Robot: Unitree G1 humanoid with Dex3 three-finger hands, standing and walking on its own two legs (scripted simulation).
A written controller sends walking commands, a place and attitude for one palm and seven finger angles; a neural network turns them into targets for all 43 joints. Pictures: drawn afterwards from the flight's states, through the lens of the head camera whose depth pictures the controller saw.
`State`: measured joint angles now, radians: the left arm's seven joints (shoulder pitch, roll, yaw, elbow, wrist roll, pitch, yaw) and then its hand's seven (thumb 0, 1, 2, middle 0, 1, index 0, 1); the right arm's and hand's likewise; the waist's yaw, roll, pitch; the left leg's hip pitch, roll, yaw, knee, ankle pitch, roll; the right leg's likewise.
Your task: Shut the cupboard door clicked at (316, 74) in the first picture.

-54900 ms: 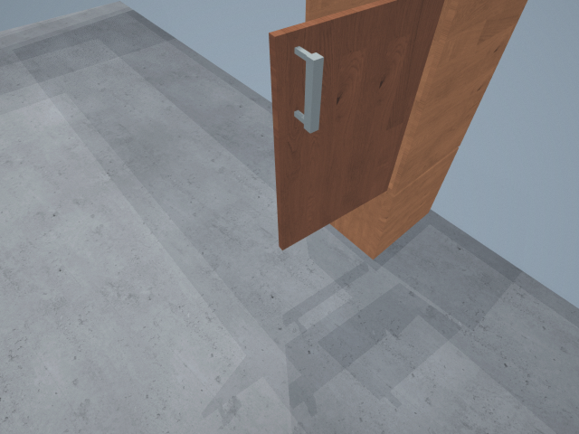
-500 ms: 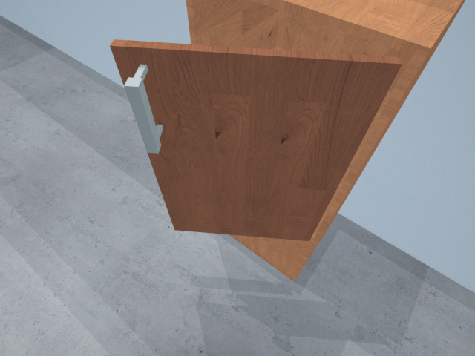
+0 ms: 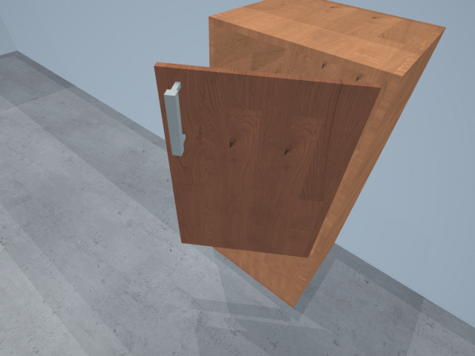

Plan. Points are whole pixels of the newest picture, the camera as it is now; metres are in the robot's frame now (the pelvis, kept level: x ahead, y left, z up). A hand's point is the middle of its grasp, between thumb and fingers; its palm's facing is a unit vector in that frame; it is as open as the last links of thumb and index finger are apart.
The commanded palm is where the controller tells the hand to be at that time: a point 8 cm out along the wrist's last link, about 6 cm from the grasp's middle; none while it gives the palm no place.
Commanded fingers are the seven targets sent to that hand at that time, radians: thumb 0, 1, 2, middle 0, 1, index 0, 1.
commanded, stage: come to a stop and stand still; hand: left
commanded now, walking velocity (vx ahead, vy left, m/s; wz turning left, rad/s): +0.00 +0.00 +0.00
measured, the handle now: (177, 119) +0.51 +0.16 +0.15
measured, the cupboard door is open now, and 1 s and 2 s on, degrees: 33 33 33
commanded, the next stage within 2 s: look again from close up in 0.44 s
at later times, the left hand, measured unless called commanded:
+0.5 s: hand out of the picture +0.03 +0.25 -0.17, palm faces -0.04 -0.96 -0.26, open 7.4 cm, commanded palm none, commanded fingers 0.00 0.90 0.90 -0.20 -0.30 -0.20 -0.30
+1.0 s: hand out of the picture +0.05 +0.26 -0.17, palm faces -0.04 -0.96 -0.27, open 7.4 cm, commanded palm none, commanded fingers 0.00 0.90 0.90 -0.20 -0.30 -0.20 -0.30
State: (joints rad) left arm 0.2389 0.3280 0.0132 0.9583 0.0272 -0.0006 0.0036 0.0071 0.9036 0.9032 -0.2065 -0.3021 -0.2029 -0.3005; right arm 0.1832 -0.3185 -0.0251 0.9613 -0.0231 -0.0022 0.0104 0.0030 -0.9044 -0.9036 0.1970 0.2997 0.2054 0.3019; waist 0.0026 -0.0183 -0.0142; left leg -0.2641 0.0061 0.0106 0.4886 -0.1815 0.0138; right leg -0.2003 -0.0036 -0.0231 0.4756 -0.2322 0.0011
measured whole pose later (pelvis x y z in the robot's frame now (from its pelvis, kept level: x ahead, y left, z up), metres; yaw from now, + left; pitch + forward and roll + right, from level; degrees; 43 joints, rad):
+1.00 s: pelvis +0.01 +0.04 +0.01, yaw -1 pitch -2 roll +0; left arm 0.23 0.30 -0.01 1.09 0.03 0.00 0.02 0.01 0.91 0.90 -0.20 -0.30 -0.20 -0.30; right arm 0.14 -0.27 -0.01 1.11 0.00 -0.01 0.01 0.00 -0.90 -0.90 0.20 0.30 0.21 0.30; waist 0.01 -0.04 0.03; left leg -0.19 -0.05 0.04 0.37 -0.14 0.07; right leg -0.13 -0.06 0.01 0.36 -0.18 0.06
